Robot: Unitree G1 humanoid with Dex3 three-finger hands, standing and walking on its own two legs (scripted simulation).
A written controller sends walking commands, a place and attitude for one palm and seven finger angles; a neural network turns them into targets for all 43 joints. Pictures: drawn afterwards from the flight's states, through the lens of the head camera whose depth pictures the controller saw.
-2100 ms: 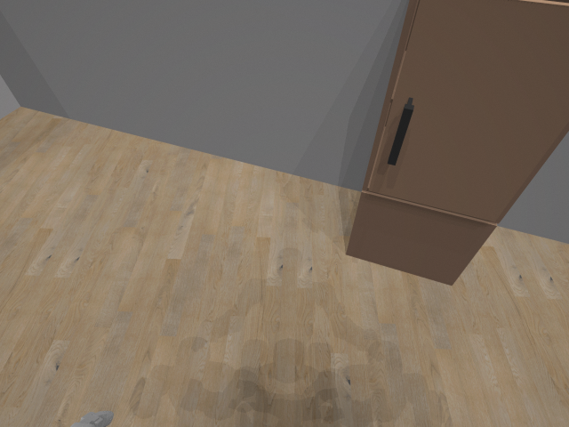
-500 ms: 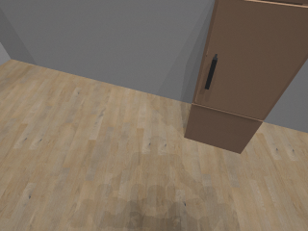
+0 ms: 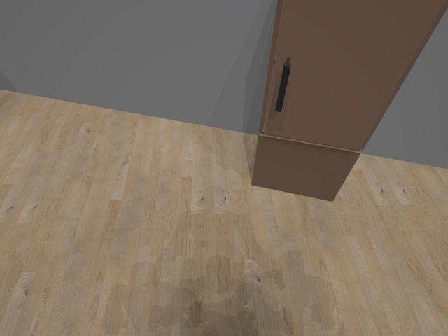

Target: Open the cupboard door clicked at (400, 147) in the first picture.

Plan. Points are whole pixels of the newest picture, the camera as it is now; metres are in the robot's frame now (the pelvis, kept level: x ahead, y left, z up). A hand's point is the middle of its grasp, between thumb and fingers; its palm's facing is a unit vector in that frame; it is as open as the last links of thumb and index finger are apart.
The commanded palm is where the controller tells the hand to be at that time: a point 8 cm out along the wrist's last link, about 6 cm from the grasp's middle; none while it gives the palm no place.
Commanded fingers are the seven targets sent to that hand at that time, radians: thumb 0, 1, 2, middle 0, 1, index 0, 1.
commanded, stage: turn to face it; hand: left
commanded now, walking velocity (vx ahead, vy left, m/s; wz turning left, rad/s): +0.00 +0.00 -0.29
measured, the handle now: (283, 85) +0.90 -0.15 -0.08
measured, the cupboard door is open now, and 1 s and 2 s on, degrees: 0 0 0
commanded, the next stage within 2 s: take the last steps up to it in 0.28 s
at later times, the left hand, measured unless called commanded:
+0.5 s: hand out of the picture +0.08 +0.20 -0.16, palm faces -0.14 -0.96 -0.23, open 7.4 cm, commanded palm none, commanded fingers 0.00 0.90 0.90 -0.20 -0.30 -0.20 -0.30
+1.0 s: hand out of the picture +0.13 +0.17 -0.18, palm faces -0.24 -0.96 -0.11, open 7.4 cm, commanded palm none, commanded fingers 0.00 0.90 0.90 -0.20 -0.30 -0.20 -0.30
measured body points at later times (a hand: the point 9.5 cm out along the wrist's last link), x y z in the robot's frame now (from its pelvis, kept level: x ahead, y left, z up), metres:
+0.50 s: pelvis -0.02 +0.01 +0.00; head +0.00 +0.00 +0.45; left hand +0.09 +0.25 -0.14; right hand -0.04 -0.23 -0.16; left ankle -0.02 +0.13 -0.73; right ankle -0.07 -0.10 -0.73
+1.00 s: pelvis +0.09 +0.00 +0.01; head +0.11 +0.03 +0.45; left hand +0.14 +0.22 -0.17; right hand +0.04 -0.24 -0.13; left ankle +0.11 +0.09 -0.73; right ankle +0.00 -0.13 -0.64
